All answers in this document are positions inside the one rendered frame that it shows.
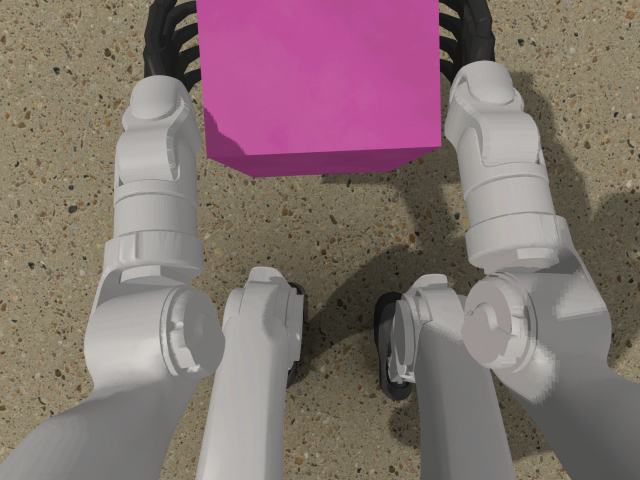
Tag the carton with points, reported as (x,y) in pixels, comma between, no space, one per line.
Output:
(310,87)

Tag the left robot upper arm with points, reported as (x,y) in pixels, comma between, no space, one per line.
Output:
(146,352)

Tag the right robot hand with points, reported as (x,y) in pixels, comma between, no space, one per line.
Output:
(473,31)

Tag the left robot forearm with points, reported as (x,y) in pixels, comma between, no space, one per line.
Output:
(155,243)

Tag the right robot upper arm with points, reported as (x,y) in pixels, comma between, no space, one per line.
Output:
(546,336)

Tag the right robot forearm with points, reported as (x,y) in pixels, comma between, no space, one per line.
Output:
(512,221)

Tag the left robot hand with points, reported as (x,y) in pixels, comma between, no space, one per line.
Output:
(161,53)

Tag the right robot foot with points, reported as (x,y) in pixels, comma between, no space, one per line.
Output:
(383,317)

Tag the left robot thigh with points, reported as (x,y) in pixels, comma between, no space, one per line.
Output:
(244,431)

